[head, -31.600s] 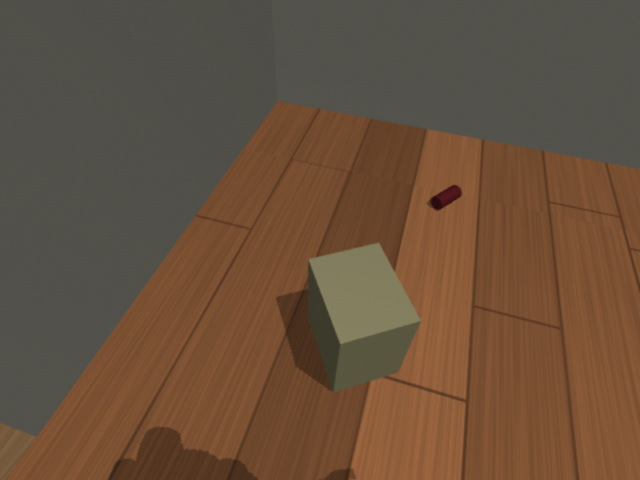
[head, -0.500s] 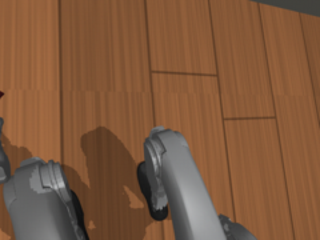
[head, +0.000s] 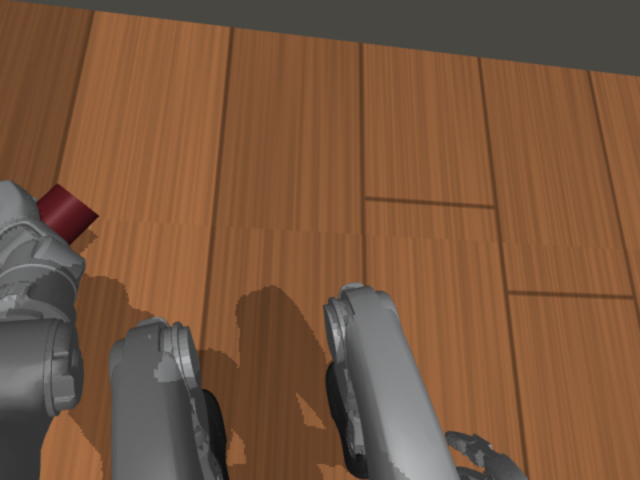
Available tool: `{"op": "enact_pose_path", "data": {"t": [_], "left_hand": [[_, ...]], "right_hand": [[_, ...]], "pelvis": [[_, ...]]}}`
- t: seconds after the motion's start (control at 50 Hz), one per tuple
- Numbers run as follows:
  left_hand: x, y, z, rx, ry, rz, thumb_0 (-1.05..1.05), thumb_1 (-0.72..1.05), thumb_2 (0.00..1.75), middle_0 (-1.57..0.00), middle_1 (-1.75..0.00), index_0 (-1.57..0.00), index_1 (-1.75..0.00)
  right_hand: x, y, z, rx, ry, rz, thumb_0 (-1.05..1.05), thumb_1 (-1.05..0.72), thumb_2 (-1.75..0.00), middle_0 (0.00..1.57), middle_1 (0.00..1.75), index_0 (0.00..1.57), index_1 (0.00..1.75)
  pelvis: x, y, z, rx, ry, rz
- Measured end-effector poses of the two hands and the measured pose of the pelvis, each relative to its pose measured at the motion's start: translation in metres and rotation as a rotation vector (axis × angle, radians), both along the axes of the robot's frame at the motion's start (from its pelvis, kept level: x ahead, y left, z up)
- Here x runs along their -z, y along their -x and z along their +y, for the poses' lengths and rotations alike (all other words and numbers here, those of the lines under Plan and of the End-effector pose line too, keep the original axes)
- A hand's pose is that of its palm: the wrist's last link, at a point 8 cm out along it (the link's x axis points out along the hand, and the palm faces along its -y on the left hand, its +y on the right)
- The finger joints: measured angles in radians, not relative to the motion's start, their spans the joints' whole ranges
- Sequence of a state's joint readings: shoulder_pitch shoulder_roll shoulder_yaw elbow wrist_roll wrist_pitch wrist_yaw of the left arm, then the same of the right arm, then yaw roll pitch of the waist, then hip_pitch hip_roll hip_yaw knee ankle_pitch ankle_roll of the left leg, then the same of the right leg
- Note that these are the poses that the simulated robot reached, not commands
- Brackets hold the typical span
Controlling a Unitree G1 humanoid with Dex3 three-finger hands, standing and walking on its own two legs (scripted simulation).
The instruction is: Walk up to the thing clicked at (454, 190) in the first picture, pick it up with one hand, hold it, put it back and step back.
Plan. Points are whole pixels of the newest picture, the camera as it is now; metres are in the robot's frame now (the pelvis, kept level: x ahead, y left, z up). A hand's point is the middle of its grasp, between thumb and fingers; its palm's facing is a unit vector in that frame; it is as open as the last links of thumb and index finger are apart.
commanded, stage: lift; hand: left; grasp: from above
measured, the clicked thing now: (39, 237) +0.45 +0.30 -0.14
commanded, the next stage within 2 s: hold in 1.18 s
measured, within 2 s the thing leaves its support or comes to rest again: neither
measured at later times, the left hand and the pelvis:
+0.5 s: hand out of the picture +0.38 +0.27 +0.09, palm faces -0.27 -0.31 -0.91, open 9.2 cm; pelvis +0.02 -0.01 +0.18, yaw +3 degrees
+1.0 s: hand out of the picture +0.38 +0.25 +0.23, palm faces -0.31 -0.35 -0.88, open 9.3 cm; pelvis +0.08 -0.01 +0.33, yaw +5 degrees
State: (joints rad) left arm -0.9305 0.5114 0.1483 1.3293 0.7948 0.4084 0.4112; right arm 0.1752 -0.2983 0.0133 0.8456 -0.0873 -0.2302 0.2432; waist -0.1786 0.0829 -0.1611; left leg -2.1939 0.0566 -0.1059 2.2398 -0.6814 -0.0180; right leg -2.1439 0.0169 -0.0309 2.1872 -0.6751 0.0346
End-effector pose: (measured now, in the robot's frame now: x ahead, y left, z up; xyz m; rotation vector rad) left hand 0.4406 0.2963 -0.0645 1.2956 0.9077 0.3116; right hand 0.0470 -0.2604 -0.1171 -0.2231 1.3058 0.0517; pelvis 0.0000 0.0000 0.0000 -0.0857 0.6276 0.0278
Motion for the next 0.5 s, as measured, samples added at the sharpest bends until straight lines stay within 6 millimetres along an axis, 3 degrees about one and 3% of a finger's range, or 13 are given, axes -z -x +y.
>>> {"op": "enact_pose_path", "data": {"t": [0.08,0.18,0.5], "left_hand": [[-0.023,0.020,-0.002,-0.004,0.015,-0.001,0.00,0.10,0.39,-0.80,-0.45,-0.81,-0.44],[-0.059,0.040,-0.009,0.014,0.024,-0.011,0.00,0.11,0.38,-0.80,-0.44,-0.81,-0.43],[-0.211,0.059,-0.027,-0.012,0.021,-0.010,0.00,0.09,0.40,-0.80,-0.46,-0.81,-0.45]], "right_hand": [[-0.013,-0.014,-0.001,0.002,0.008,-0.042,0.01,-0.92,-0.90,0.20,0.30,0.19,0.29],[-0.044,-0.033,-0.004,0.020,0.043,-0.104,0.01,-0.92,-0.90,0.20,0.30,0.20,0.29],[-0.184,-0.088,-0.010,0.094,0.125,-0.255,0.01,-0.90,-0.90,0.20,0.30,0.20,0.29]], "pelvis": [[-0.019,0.003,-0.002,-0.007,-0.010,-0.007],[-0.051,0.003,-0.004,-0.015,-0.021,-0.020],[-0.183,-0.019,-0.010,-0.033,-0.043,-0.123]]}}
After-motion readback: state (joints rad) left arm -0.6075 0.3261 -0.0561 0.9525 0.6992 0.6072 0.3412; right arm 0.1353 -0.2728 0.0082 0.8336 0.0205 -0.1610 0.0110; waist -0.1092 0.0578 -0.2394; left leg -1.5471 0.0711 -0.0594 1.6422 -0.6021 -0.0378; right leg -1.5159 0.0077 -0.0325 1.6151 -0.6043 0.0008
